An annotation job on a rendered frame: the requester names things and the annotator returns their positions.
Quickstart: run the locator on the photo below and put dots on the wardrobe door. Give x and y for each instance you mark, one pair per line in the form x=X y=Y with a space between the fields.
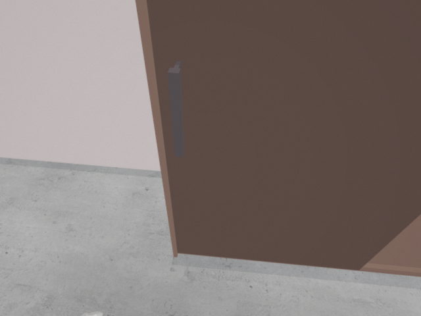
x=302 y=126
x=404 y=250

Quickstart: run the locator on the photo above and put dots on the handle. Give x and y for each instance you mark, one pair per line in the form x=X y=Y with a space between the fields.
x=175 y=92

